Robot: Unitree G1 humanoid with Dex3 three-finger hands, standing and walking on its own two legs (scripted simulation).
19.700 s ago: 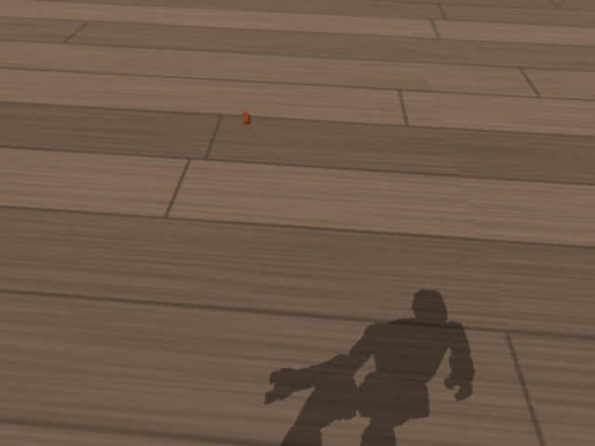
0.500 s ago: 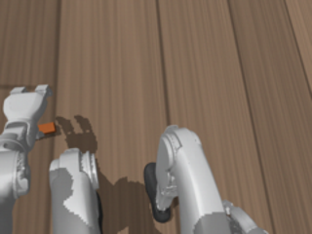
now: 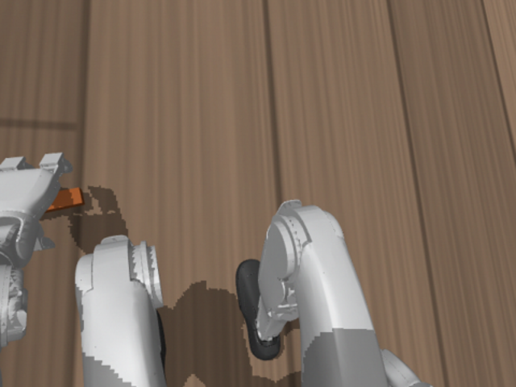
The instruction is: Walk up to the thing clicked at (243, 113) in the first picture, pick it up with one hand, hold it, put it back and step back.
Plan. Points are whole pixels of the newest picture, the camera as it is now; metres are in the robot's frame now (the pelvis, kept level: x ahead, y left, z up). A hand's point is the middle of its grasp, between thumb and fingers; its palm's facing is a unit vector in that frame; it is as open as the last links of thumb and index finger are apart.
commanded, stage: rest palm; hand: left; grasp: from above
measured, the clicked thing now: (52, 202) +0.41 +0.26 -0.30
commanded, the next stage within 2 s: close in 1.26 s
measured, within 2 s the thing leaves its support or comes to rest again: neither
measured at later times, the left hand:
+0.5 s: hand (36, 207) +0.40 +0.27 -0.26, palm faces -0.54 -0.14 -0.83, open 14.3 cm
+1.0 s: hand (56, 185) +0.44 +0.24 -0.27, palm faces -0.41 -0.14 -0.90, open 14.5 cm
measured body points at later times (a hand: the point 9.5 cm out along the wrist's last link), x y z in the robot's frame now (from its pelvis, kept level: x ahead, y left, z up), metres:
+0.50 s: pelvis +0.00 +0.00 -0.01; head +0.28 +0.08 +0.34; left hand +0.43 +0.28 -0.22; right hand +0.02 -0.26 -0.09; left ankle +0.06 +0.11 -0.28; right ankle +0.12 -0.12 -0.28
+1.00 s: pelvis -0.01 +0.01 -0.01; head +0.27 +0.11 +0.33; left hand +0.45 +0.25 -0.22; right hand +0.05 -0.28 -0.05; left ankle +0.06 +0.11 -0.28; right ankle +0.12 -0.12 -0.28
